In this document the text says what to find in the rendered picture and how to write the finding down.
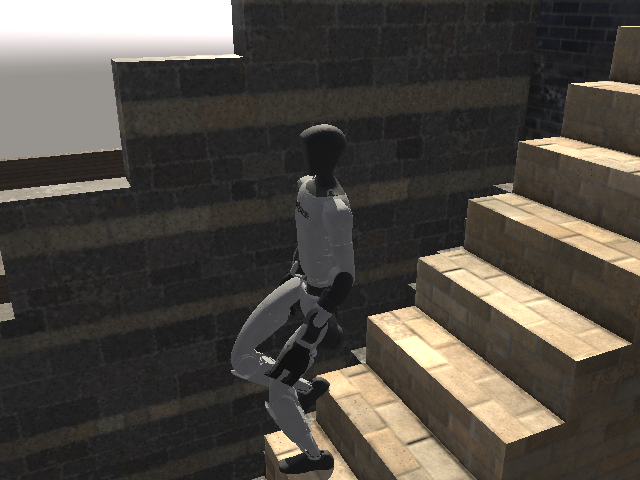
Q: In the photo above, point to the right robot foot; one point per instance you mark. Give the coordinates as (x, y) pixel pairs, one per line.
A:
(320, 386)

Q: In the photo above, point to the right robot hand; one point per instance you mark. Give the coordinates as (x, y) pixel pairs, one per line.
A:
(283, 280)

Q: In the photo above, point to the right robot upper arm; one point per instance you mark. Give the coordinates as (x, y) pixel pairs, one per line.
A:
(303, 179)

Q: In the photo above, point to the right robot forearm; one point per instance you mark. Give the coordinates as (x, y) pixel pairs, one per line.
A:
(296, 270)

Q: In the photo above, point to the left robot hand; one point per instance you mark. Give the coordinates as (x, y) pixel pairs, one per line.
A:
(295, 358)

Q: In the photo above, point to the left robot upper arm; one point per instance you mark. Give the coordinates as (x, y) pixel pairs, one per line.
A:
(338, 221)

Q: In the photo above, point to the left robot forearm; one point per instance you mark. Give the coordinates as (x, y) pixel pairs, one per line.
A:
(317, 318)

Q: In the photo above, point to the left robot thigh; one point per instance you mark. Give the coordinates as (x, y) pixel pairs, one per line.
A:
(329, 338)

